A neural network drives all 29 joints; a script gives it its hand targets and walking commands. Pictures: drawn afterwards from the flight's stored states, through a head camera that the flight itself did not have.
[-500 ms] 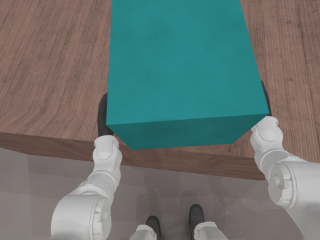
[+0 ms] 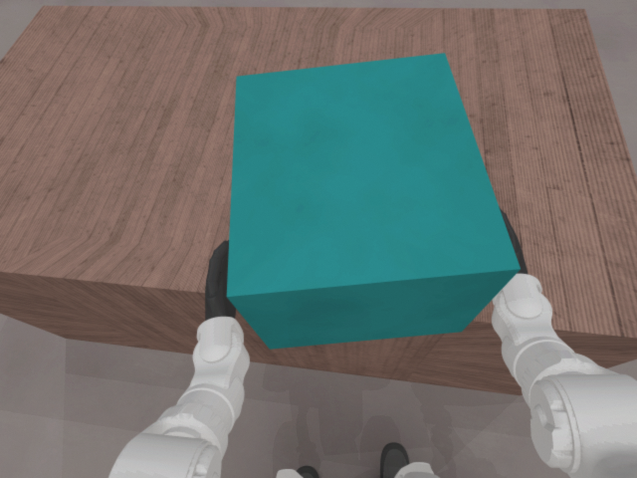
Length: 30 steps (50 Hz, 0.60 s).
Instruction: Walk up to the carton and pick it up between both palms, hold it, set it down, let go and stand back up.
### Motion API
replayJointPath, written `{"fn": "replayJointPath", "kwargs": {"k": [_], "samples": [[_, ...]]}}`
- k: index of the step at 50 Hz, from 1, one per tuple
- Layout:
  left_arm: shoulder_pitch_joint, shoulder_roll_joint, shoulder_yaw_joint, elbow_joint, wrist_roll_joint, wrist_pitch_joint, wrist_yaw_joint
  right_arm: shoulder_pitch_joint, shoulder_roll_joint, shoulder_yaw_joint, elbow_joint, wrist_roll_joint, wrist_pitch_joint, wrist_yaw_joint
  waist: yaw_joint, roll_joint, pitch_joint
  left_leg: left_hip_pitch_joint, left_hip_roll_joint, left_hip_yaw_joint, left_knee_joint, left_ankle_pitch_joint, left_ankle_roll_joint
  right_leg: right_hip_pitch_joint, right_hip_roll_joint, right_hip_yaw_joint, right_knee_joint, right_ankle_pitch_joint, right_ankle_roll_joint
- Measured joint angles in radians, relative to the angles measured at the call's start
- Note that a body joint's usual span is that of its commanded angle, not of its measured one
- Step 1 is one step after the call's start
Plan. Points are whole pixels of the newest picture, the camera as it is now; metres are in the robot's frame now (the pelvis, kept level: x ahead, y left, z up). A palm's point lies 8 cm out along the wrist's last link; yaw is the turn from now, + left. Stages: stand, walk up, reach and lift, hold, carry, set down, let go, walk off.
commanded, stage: reach and lift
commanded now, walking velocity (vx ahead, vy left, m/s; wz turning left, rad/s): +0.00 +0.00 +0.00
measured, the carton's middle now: (352, 208) +0.48 -0.01 -0.02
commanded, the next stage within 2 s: none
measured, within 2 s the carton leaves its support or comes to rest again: leaves its support in 0.30 s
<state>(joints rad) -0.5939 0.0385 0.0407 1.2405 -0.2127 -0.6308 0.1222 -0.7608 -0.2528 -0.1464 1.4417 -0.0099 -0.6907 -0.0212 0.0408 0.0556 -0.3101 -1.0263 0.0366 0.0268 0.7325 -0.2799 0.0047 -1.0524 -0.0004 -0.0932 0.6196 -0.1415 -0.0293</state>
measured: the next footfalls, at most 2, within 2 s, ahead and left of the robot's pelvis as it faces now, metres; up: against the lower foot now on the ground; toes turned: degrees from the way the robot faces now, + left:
none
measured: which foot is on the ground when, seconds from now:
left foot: down 0.00-1.00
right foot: down 0.00-1.00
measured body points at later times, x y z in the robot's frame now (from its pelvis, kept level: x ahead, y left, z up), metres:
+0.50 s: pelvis -0.02 +0.00 +0.00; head +0.05 -0.03 +0.44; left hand +0.35 +0.18 +0.00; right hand +0.38 -0.19 +0.01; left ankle +0.01 +0.11 -0.70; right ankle +0.06 -0.10 -0.70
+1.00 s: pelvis +0.03 -0.01 +0.05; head +0.02 -0.02 +0.50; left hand +0.41 +0.19 +0.16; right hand +0.42 -0.18 +0.17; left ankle +0.01 +0.11 -0.70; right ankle +0.06 -0.10 -0.70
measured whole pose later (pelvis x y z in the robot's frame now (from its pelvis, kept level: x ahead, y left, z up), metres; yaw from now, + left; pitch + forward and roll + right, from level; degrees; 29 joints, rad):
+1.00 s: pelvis +0.03 -0.01 +0.05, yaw +3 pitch +5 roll +0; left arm -0.54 0.12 0.20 0.57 -0.04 0.27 0.07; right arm -0.57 -0.16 -0.03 0.54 0.16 0.28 -0.20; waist -0.05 0.03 -0.13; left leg -0.25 0.01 -0.01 0.37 -0.20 -0.01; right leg -0.31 -0.01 -0.12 0.36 -0.14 -0.03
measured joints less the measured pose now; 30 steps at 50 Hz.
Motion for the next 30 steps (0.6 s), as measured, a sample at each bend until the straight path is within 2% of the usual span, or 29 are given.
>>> {"fn": "replayJointPath", "kwargs": {"k": [7, 15, 23, 30], "samples": [[0.036, 0.009, -0.038, -0.012, -0.058, 0.033, 0.033, 0.069, 0.041, 0.027, -0.114, 0.020, 0.092, -0.019, -0.015, 0.010, 0.000, 0.020, -0.006, -0.002, 0.011, 0.006, 0.002, 0.019, -0.007, -0.002, 0.017, 0.001, -0.001], [0.071, 0.045, -0.129, -0.052, -0.144, 0.100, 0.040, 0.135, 0.060, 0.078, -0.269, 0.070, 0.245, -0.030, -0.031, 0.025, -0.003, 0.039, -0.019, -0.013, 0.028, 0.010, 0.003, 0.039, -0.021, -0.011, 0.044, -0.007, -0.003], [0.102, 0.091, -0.215, -0.179, -0.236, 0.208, 0.060, 0.208, 0.065, 0.117, -0.488, 0.159, 0.419, -0.049, -0.052, 0.031, -0.010, 0.081, -0.035, -0.029, 0.032, 0.010, 0.001, 0.081, -0.037, -0.025, 0.067, -0.025, -0.005], [0.075, 0.122, -0.222, -0.284, -0.246, 0.353, 0.068, 0.241, 0.059, 0.107, -0.669, 0.210, 0.589, -0.082, -0.068, 0.024, -0.011, 0.182, -0.045, -0.041, -0.006, 0.012, -0.002, 0.179, -0.045, -0.034, 0.051, -0.040, -0.007]]}}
